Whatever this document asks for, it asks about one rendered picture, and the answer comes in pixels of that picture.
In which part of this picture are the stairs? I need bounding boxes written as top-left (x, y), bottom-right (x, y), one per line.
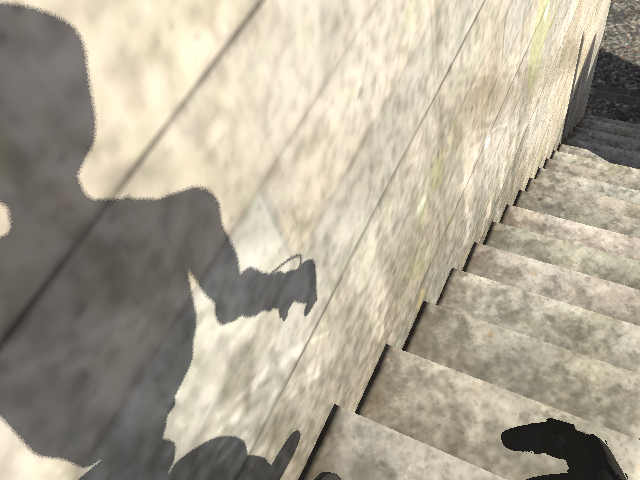
top-left (298, 114), bottom-right (640, 480)

